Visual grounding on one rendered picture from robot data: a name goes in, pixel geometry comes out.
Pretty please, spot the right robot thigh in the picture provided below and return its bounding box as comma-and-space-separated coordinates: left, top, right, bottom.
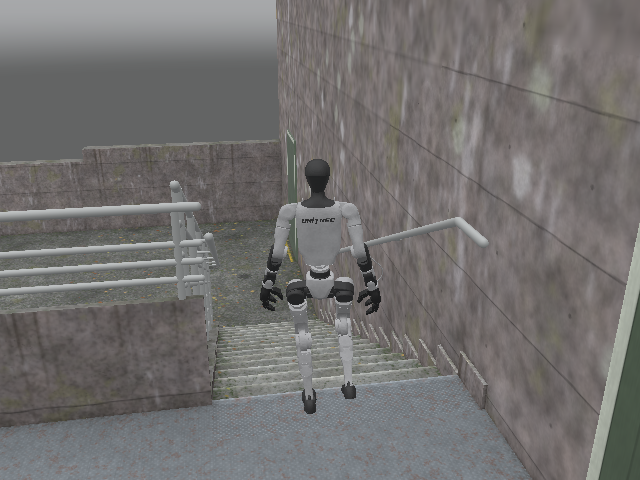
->
334, 277, 354, 336

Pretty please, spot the robot right hand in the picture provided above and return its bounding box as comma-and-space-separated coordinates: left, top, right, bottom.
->
357, 288, 381, 315

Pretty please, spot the robot left forearm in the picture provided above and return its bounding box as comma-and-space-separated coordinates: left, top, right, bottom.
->
262, 244, 282, 289

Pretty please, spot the left robot thigh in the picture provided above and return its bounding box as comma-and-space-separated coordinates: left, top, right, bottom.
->
286, 279, 312, 351

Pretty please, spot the left robot upper arm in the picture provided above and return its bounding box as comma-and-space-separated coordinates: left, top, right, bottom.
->
272, 203, 298, 259

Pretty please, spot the right robot upper arm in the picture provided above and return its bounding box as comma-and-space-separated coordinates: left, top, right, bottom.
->
339, 202, 366, 259

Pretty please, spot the robot right forearm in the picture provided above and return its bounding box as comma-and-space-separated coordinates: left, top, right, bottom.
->
357, 243, 378, 291

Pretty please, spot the robot thigh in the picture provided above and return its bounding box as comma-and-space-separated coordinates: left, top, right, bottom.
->
334, 277, 354, 336
286, 279, 312, 351

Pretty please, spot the robot left hand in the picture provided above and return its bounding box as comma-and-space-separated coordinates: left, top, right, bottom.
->
260, 285, 283, 311

